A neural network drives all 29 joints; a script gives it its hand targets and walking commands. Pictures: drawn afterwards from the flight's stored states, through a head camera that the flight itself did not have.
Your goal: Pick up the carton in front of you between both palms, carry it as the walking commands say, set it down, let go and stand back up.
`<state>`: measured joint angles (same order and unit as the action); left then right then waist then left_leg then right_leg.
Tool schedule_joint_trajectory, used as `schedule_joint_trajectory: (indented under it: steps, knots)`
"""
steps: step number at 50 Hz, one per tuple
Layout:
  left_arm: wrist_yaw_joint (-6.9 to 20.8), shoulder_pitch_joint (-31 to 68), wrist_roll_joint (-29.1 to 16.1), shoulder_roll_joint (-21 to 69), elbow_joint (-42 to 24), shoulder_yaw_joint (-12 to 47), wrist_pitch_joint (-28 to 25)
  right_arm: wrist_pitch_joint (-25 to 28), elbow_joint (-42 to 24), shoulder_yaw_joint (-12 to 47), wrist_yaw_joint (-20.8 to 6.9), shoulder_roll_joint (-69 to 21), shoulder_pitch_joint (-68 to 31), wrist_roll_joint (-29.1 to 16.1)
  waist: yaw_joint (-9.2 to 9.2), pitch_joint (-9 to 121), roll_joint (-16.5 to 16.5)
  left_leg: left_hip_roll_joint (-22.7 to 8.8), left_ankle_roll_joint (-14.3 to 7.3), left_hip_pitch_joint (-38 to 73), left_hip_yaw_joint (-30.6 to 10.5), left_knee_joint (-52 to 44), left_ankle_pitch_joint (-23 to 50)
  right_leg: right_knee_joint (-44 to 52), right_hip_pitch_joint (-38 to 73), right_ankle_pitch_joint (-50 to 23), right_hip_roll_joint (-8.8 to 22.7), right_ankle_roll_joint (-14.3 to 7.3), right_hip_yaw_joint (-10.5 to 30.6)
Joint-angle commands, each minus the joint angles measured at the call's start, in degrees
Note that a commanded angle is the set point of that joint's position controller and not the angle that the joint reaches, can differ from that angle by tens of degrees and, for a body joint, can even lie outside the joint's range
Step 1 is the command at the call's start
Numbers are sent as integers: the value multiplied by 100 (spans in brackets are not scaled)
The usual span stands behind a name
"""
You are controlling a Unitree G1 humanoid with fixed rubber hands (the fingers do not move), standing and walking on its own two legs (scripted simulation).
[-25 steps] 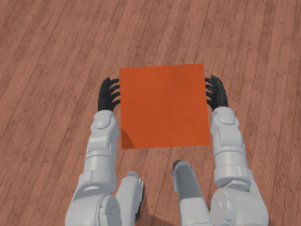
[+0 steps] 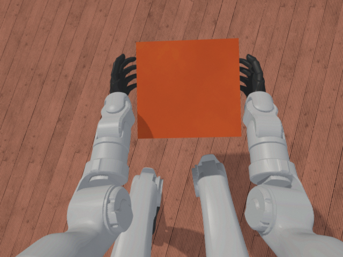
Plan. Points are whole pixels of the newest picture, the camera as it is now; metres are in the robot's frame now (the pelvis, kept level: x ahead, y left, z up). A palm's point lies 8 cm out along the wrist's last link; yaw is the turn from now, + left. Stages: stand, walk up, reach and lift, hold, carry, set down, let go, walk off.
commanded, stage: set down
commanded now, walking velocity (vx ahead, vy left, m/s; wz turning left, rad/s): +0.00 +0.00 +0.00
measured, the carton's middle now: (186, 98) +0.45 -0.07 -0.18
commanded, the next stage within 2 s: none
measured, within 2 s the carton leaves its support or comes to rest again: rests again in 1.14 s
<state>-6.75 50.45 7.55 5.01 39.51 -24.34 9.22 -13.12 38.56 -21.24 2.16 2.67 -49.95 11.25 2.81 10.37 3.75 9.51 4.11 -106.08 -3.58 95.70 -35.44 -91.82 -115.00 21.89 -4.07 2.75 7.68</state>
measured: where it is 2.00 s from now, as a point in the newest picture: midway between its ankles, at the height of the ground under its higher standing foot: (180, 207)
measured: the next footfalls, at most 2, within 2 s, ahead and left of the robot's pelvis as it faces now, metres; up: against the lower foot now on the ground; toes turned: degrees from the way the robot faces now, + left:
none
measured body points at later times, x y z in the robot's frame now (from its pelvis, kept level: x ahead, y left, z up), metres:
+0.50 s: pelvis -0.02 +0.01 -0.10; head +0.31 -0.05 +0.19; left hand +0.50 +0.06 -0.26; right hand +0.46 -0.24 -0.27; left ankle +0.06 +0.14 -0.49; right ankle +0.12 -0.13 -0.49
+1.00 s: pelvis -0.03 +0.01 -0.13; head +0.32 -0.02 +0.15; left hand +0.50 +0.07 -0.30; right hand +0.45 -0.23 -0.31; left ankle +0.06 +0.13 -0.49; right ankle +0.12 -0.13 -0.49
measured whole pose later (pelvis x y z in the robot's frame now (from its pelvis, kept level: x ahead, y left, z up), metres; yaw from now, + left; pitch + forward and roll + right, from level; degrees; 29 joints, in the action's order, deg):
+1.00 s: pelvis -0.03 +0.01 -0.13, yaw +3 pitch +43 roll +1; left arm -11.3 74.2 4.0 -3.6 57.4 -15.6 7.6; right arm -9.7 55.3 -23.5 0.6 13.5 -68.3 6.3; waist 6.8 -7.8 5.3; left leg 14.7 5.3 -128.8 -3.7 121.6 -36.1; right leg -115.2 -134.4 23.8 -0.5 4.5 5.5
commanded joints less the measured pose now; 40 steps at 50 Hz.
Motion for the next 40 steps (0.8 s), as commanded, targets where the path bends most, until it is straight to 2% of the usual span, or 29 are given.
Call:
schedule_joint_trajectory:
  steps: [1, 15, 26, 28, 31, 40]
  knots:
    - [1082, 3401, -430, 4973, 165, 3000, -81, 179, -85, 2842, -1060, -5025, -3250, -593, 296, 5477, -733, 422, -110, 199, 724, -808, 820, 381, 5458, -1165, -314, 43, -838]
    - [800, 4265, -478, 4588, 549, 2852, -170, 347, 309, 2299, -1158, -4177, -4059, -702, 520, 5364, -336, 455, -79, -118, 732, 134, 917, -733, 3902, -1412, -264, -5, -1110]
    - [752, 5075, -824, 4182, 803, 3017, -211, 442, 480, 2224, -1214, -3573, -4871, -966, 752, 5374, -177, 426, -65, -289, 793, 933, 982, -1501, 3401, -1522, -89, -5, -1196]
    - [759, 5222, -878, 4201, 725, 3093, -210, 466, 235, 2213, -1253, -3553, -5216, -1088, 833, 5361, 0, 396, -114, -213, 788, 1035, 981, -1582, 3073, -1518, -88, -47, -1196]
    - [763, 5299, -945, 4351, 652, 3255, -213, 485, 265, 2196, -1316, -3480, -5214, -1179, 933, 5282, 321, 405, -94, -283, 815, 1173, 1237, -1756, 3089, -1862, -70, -106, -1172]
    - [892, 5145, -708, 4254, 1212, 2978, -200, 455, 979, 1715, -1508, -3319, -4941, -949, 970, 4313, 621, 372, -113, -785, 757, 1173, 921, -1860, 2303, -1432, -10, -172, -1195]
